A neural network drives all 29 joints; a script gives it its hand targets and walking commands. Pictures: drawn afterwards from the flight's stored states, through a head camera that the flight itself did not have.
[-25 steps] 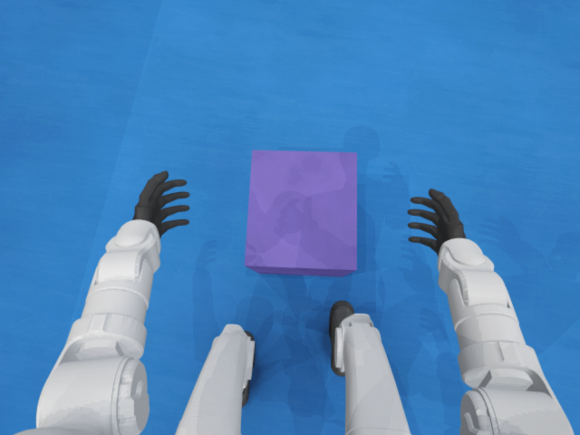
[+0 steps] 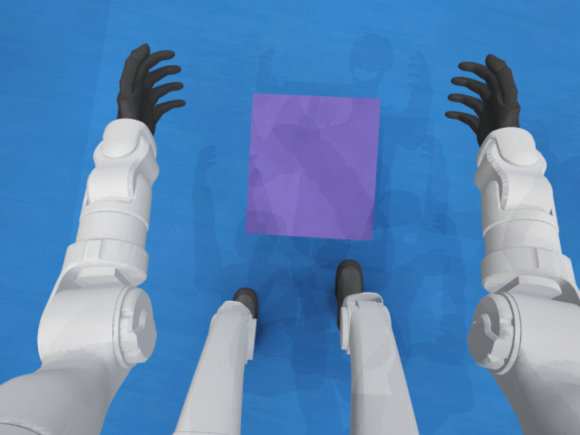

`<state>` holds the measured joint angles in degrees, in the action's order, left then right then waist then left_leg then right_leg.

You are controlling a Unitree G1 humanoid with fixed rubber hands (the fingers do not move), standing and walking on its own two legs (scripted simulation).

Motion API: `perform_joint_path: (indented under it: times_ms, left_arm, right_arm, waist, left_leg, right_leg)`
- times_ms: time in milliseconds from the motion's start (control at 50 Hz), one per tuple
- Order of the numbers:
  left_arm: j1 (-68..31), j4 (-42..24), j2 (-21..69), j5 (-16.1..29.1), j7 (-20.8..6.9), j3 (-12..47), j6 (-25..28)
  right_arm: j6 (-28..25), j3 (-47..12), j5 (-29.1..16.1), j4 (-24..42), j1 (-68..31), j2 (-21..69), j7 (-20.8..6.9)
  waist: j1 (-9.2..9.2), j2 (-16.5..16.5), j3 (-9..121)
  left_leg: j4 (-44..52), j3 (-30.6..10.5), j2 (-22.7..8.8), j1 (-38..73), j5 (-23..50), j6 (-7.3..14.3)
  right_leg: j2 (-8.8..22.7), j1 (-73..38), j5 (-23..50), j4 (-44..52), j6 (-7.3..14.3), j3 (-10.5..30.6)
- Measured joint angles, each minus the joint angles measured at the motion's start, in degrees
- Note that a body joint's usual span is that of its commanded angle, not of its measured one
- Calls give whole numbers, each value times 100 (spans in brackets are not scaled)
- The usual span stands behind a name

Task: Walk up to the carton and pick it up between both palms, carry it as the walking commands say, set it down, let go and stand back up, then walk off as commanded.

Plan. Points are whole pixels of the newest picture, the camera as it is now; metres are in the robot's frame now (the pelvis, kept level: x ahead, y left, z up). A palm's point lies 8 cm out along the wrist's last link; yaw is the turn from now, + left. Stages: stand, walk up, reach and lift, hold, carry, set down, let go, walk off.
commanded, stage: reach and lift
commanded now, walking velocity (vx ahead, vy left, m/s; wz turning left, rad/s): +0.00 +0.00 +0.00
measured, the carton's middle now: (310, 175) +0.46 -0.04 -0.52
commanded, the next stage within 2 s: none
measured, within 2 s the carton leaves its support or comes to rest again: neither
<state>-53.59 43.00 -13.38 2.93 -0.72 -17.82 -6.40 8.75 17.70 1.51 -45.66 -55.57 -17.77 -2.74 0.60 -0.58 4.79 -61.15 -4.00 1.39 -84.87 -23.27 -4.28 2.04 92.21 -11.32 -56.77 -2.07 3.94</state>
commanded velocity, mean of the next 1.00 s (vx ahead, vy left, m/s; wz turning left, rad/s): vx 0.00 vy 0.00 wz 0.00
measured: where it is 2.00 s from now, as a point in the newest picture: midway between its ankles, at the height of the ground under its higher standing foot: (297, 324)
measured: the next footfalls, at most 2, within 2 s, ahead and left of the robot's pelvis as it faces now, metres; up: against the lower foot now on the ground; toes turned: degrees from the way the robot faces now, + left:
none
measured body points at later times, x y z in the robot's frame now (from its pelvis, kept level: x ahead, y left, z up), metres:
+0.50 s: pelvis -0.03 +0.00 -0.11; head +0.32 -0.02 +0.17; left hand +0.50 +0.18 -0.26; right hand +0.48 -0.25 -0.27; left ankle +0.02 +0.16 -0.62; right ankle +0.10 -0.14 -0.62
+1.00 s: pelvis -0.07 +0.00 -0.22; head +0.29 -0.02 +0.04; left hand +0.50 +0.19 -0.37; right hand +0.49 -0.23 -0.39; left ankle +0.02 +0.15 -0.62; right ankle +0.10 -0.14 -0.62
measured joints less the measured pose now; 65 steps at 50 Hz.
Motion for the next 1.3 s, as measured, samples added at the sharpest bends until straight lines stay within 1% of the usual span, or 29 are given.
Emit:
perform_joint_path:
  times_ms: [40, 120, 160, 220, 260, 300, 360, 440, 480, 520, 540, 560, 600, 660, 700, 760, 780, 820, 860, 920, 980, 1060, 1100, 1140, 1180, 1220, 1240, 1260, 1300]
  left_arm:
    - [60, -147, 50, -90, 34, 41, 21]
    - [139, -159, 106, -173, 48, -12, -30]
    - [109, -92, 108, -259, 77, -116, -28]
    - [-161, 214, 67, -375, 122, -157, -143]
    - [-392, 331, 31, -395, 131, -148, -236]
    - [-642, 406, -34, -282, 134, -93, -296]
    - [-982, 337, -73, -252, 188, -27, -356]
    - [-1263, 279, -45, -305, 307, -49, -371]
    - [-1284, 299, -64, -230, 347, -57, -323]
    - [-1258, 180, -118, -126, 376, -23, -308]
    - [-1266, 86, -161, -76, 379, 12, -286]
    - [-1278, -102, -212, -24, 386, 44, -300]
    - [-1324, -341, -331, 74, 408, 126, -281]
    - [-1729, -692, -618, 399, 494, 286, -478]
    - [-2127, -703, -859, 559, 539, 349, -621]
    - [-2174, -855, -1043, 917, 641, 546, -963]
    - [-2202, -869, -1068, 955, 661, 635, -1076]
    - [-2358, -655, -1028, 907, 663, 748, -1098]
    - [-2624, -138, -898, 739, 648, 741, -992]
    - [-2788, 810, -715, 527, 633, 638, -760]
    - [-2764, 1433, -661, 463, 607, 556, -522]
    - [-2911, 2109, -741, 470, 461, 621, -147]
    - [-2940, 2205, -759, 461, 427, 676, -55]
    - [-2895, 2110, -776, 587, 437, 884, -2]
    - [-2861, 1866, -774, 737, 471, 1076, 74]
    - [-3000, 1604, -795, 837, 549, 1191, 98]
    - [-3101, 1440, -821, 884, 585, 1230, 92]
    - [-3207, 1186, -868, 933, 636, 1274, 55]
    - [-3113, 961, -808, 1060, 756, 1437, 4]
  right_arm:
    - [-35, 117, 24, 136, 86, -1, -57]
    - [-6, 329, 140, 134, 182, -14, -179]
    - [-92, 390, 105, -7, 133, -28, -253]
    - [-106, 560, 101, -487, -196, -118, -395]
    - [-75, 665, 164, -700, -455, -159, -412]
    - [-61, 689, 250, -834, -698, -174, -398]
    - [-20, 709, 252, -768, -973, -159, -321]
    - [38, 495, 126, -566, -1106, -213, -159]
    - [33, 307, 54, -507, -1095, -257, -62]
    - [79, 188, 12, -273, -1077, -277, 16]
    - [84, 89, -69, -129, -1100, -324, 70]
    - [111, -5, -117, 74, -1142, -382, 120]
    - [110, -109, -212, 370, -1201, -503, 181]
    - [312, -274, -496, 781, -1585, -822, 305]
    - [477, -407, -654, 947, -1940, -1024, 394]
    - [797, -634, -1000, 1134, -2008, -1043, 547]
    - [914, -713, -1128, 1136, -2032, -1035, 584]
    - [951, -810, -1220, 855, -2182, -1021, 593]
    - [841, -721, -1132, 320, -2422, -1004, 577]
    - [512, -524, -977, -690, -2637, -940, 537]
    - [237, -462, -846, -1525, -2679, -873, 464]
    - [-145, -444, -700, -2103, -2660, -764, 384]
    - [-269, -440, -675, -2149, -2599, -744, 364]
    - [-353, -423, -688, -2013, -2505, -736, 367]
    - [-464, -403, -744, -1746, -2454, -761, 378]
    - [-521, -433, -824, -1532, -2596, -882, 420]
    - [-520, -459, -854, -1377, -2687, -954, 438]
    - [-486, -490, -934, -1157, -2793, -1040, 460]
    - [-359, -724, -1224, -1013, -2685, -1280, 480]
  waist:
    - [30, 5, 40]
    - [67, 76, 184]
    - [103, 129, 268]
    - [132, 112, 337]
    - [140, 76, 318]
    - [174, 84, 256]
    - [208, 64, 57]
    - [137, 33, -125]
    - [97, 4, -192]
    - [93, -25, -452]
    - [82, -46, -706]
    - [68, -83, -1080]
    - [77, -113, -1645]
    - [100, -119, -2867]
    - [122, -80, -3597]
    - [166, 15, -3551]
    - [175, 53, -3528]
    - [181, 84, -3494]
    - [148, 50, -3431]
    - [91, -74, -2857]
    - [93, -117, -2162]
    - [182, -134, -1795]
    - [204, -131, -1802]
    - [237, -154, -1887]
    - [279, -172, -2100]
    - [305, -174, -2714]
    - [314, -165, -3101]
    - [318, -133, -3557]
    - [305, -87, -3590]
  left_leg:
    - [94, -3, 24, -51, 71, 7]
    - [193, -11, 49, -193, 175, 28]
    - [140, -18, 69, -333, 193, 31]
    - [-178, -72, 134, -676, 148, 15]
    - [-537, -110, 167, -970, 51, -5]
    - [-921, -113, 187, -1273, -65, -27]
    - [-1502, -132, 200, -1696, -247, -48]
    - [-2150, -99, 159, -2227, -476, -91]
    - [-2427, -62, 146, -2445, -583, -98]
    - [-2664, -12, 152, -2516, -662, -112]
    - [-2776, 5, 153, -2473, -699, -111]
    - [-2859, 22, 150, -2344, -563, -107]
    - [-3092, 63, 164, -2223, -695, -102]
    - [-3388, 89, 196, -1820, -855, -113]
    - [-3613, 79, 200, -1622, -894, -135]
    - [-3991, 39, 202, -1975, -949, -170]
    - [-4134, 27, 203, -2035, -986, -182]
    - [-4401, 5, 225, -2105, -1059, -203]
    - [-4643, -17, 254, -2191, -1107, -226]
    - [-4928, -33, 289, -2670, -1122, -239]
    - [-5103, 18, 283, -3239, -1117, -218]
    - [-5334, 3, 312, -3748, -1123, -218]
    - [-5450, -29, 319, -3931, -1139, -233]
    - [-5558, -57, 354, -4086, -1151, -243]
    - [-5662, -55, 385, -4183, -1149, -240]
    - [-5794, -49, 387, -4025, -1164, -209]
    - [-5828, -38, 377, -3887, -1024, -175]
    - [-5916, -44, 373, -3711, -1023, -156]
    - [-6098, -69, 388, -3839, -1163, -148]
  right_leg:
    - [12, 29, 24, 76, -28, 35]
    - [25, 121, 91, 195, -78, 73]
    - [35, 248, 108, 148, -84, 82]
    - [83, 557, 38, -156, -90, 45]
    - [96, 832, -60, -494, -91, 21]
    - [87, 1143, -162, -870, -93, 33]
    - [51, 1572, -306, -1424, -116, 43]
    - [-58, 2147, -451, -2038, -112, 106]
    - [-106, 2401, -520, -2318, -125, 158]
    - [-135, 2513, -590, -2584, -143, 225]
    - [-157, 2478, -620, -2696, -154, 255]
    - [-174, 2363, -652, -2814, -162, 266]
    - [-183, 2263, -703, -3045, -179, 319]
    - [-192, 1880, -749, -3346, -194, 368]
    - [-218, 1689, -770, -3556, -200, 373]
    - [-270, 2043, -772, -3886, -201, 360]
    - [-288, 2107, -789, -4013, -205, 358]
    - [-299, 2177, -838, -4262, -218, 354]
    - [-293, 2255, -881, -4488, -234, 350]
    - [-283, 2712, -895, -4744, -265, 352]
    - [-278, 3288, -897, -4944, -285, 400]
    - [-221, 3769, -945, -5181, -281, 383]
    - [-201, 3932, -970, -5280, -281, 352]
    - [-157, 4056, -1004, -5381, -284, 330]
    - [-111, 4126, -1042, -5492, -292, 331]
    - [-65, 3932, -1090, -5622, -303, 317]
    - [-41, 3782, -1119, -5692, -309, 301]
    - [-35, 3591, -1149, -5765, -315, 291]
    - [16, 3681, -1205, -5913, -318, 264]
